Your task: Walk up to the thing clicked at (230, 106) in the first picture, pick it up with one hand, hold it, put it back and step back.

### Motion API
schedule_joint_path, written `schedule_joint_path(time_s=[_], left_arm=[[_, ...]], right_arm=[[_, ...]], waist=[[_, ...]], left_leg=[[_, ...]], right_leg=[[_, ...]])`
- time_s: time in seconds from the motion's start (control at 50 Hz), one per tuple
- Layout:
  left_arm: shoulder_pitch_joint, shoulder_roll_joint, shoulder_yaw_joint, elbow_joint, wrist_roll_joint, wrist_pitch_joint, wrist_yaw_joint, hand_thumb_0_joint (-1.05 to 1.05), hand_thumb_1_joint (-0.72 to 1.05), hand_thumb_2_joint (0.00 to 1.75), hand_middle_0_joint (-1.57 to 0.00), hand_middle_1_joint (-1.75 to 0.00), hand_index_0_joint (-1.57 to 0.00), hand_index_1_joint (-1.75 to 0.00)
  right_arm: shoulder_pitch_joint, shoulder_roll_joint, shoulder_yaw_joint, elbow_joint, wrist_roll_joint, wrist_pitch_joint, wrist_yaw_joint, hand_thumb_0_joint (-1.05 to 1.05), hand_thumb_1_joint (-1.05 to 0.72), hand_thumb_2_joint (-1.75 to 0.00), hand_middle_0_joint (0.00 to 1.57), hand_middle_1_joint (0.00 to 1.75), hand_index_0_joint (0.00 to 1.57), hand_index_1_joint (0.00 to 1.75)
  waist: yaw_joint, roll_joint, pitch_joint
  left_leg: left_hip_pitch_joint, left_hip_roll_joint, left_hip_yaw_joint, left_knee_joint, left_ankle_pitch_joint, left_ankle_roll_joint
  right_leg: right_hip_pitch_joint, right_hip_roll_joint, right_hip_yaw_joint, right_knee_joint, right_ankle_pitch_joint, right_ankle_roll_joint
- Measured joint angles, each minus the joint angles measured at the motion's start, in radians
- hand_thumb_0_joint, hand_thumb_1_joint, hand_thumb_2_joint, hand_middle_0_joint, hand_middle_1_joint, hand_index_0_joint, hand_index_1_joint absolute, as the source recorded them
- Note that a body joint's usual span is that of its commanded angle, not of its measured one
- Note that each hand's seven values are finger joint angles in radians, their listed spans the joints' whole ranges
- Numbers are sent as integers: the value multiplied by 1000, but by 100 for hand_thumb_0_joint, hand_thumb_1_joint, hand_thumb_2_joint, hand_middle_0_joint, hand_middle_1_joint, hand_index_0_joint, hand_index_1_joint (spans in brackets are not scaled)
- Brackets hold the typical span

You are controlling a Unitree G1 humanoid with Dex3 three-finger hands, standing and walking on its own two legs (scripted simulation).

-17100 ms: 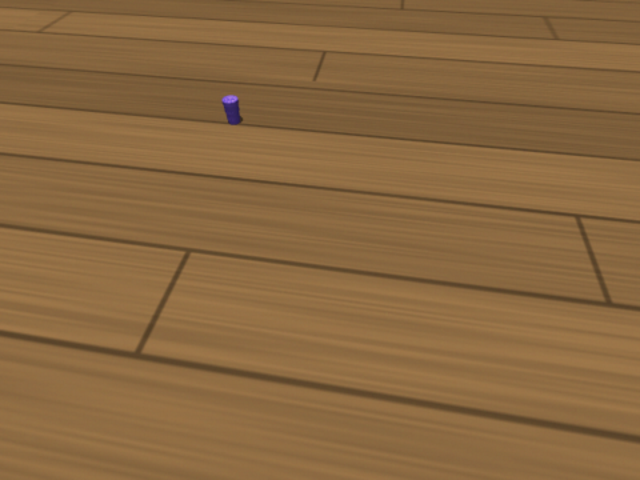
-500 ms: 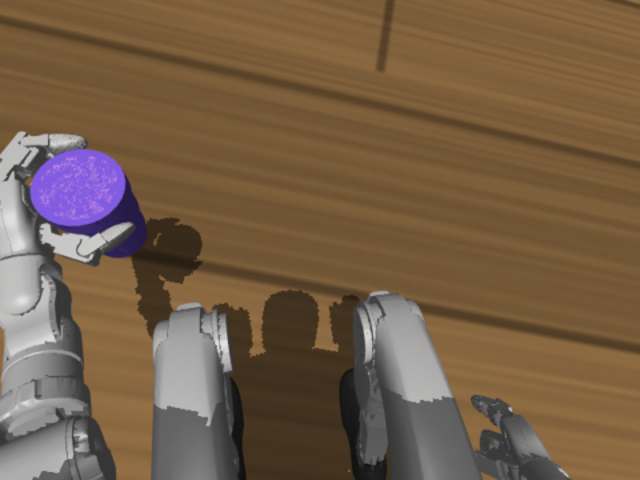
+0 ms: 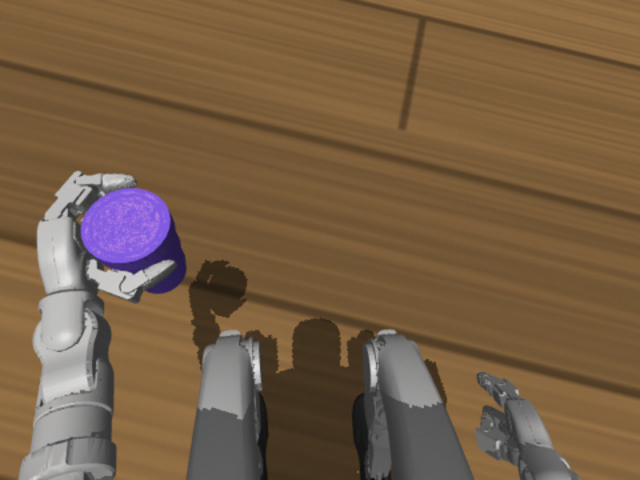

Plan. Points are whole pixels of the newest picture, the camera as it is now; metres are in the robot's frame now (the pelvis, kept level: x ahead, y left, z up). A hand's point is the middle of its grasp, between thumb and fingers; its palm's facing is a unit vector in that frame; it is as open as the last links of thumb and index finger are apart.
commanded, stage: lift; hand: left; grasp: from the side
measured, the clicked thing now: (146, 250) +0.39 +0.23 -0.05
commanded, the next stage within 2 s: hold in 1.38 s
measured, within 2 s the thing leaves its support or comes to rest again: neither
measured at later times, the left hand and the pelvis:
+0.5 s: hand (51, 175) +0.38 +0.22 +0.15, palm faces +0.21 -0.98 -0.05, open 11.7 cm; pelvis +0.04 +0.01 +0.14, yaw +3 degrees
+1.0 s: hand (21, 115) +0.38 +0.21 +0.22, palm faces +0.22 -0.97 -0.04, open 11.7 cm; pelvis +0.05 +0.00 +0.20, yaw +4 degrees
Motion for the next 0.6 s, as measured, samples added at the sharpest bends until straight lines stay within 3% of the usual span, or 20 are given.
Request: schedule_joint_path(time_s=[0.24,0.6], left_arm=[[130,-47,-91,-73,5,35,59,-11,-56,101,-68,-99,-62,-102],[148,-66,-155,-22,8,15,64,-10,-57,102,-70,-97,-64,-100]], right_arm=[[31,15,9,3,13,-28,-21,1,-92,-90,20,30,21,30],[95,12,11,23,8,-39,-11,1,-93,-90,20,30,21,30]], waist=[[11,9,-12],[10,8,41]], left_leg=[[320,-10,15,-265,37,2],[696,-18,33,-575,111,4]], right_leg=[[323,-11,-1,-274,42,4],[700,-17,2,-593,125,9]])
